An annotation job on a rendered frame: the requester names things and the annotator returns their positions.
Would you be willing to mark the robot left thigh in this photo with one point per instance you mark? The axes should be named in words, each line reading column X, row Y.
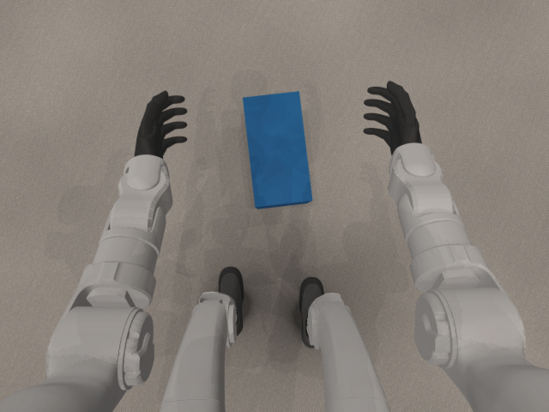
column 197, row 380

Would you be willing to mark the carton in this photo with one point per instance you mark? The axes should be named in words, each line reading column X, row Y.
column 277, row 150

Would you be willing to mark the robot left forearm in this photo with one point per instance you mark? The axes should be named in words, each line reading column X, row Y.
column 122, row 273

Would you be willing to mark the robot left hand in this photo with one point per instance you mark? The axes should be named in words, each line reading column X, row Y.
column 150, row 138

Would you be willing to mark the robot left upper arm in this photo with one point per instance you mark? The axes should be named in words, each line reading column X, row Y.
column 98, row 353

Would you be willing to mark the robot right hand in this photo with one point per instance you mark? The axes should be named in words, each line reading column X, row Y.
column 402, row 124

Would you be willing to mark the robot right shin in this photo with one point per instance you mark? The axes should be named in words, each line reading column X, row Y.
column 325, row 297

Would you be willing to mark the robot right upper arm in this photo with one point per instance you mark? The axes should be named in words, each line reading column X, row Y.
column 475, row 336

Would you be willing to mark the robot right forearm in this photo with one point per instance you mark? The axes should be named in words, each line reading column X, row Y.
column 442, row 253

